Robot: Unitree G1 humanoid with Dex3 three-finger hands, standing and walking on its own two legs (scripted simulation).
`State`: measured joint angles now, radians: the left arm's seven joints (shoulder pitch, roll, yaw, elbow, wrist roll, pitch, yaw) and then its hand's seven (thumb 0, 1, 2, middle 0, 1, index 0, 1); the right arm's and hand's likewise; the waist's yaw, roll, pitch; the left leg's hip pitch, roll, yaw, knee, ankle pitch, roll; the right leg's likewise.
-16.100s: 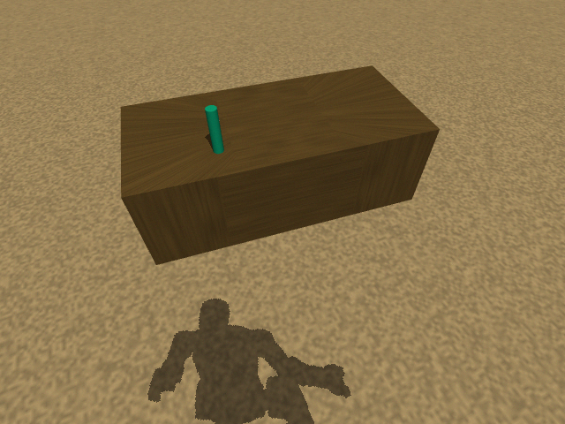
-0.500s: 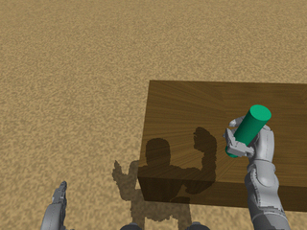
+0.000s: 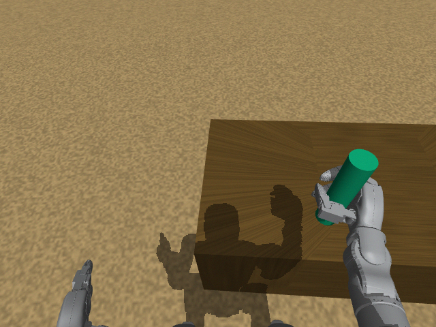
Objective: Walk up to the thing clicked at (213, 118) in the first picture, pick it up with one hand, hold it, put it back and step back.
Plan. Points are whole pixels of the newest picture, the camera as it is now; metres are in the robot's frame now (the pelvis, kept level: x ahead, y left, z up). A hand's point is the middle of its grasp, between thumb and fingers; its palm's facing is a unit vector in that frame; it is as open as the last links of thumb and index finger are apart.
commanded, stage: hold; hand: right
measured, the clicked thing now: (341, 192) +0.34 -0.19 +0.07
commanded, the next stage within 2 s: crouch in 2.00 s
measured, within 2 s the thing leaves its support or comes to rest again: neither
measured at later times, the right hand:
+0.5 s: hand (329, 196) +0.34 -0.17 +0.05, palm faces +0.22 +0.97 +0.02, open 5.3 cm
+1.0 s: hand (329, 197) +0.34 -0.17 +0.05, palm faces +0.23 +0.97 +0.02, open 5.3 cm
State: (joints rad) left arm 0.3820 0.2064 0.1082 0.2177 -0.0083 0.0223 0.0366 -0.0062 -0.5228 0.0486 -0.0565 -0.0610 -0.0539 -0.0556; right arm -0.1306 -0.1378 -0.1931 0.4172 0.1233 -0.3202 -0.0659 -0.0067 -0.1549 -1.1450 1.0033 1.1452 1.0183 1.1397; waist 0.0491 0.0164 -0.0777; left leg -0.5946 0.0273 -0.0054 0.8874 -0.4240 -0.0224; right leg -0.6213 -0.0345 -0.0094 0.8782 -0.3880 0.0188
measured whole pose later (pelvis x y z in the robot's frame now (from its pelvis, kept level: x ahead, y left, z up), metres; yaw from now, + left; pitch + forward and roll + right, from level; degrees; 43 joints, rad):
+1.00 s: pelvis +0.01 +0.00 +0.00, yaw +0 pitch +7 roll +0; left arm 0.37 0.21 0.10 0.26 -0.01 0.01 0.04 -0.01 -0.53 0.05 -0.06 -0.06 -0.06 -0.06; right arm -0.10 -0.13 -0.19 0.44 0.13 -0.36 -0.06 -0.01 -0.16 -1.14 1.00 1.15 1.02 1.14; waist 0.05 0.01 -0.07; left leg -0.56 0.03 -0.01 0.86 -0.42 -0.02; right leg -0.59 -0.03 -0.01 0.84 -0.38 0.02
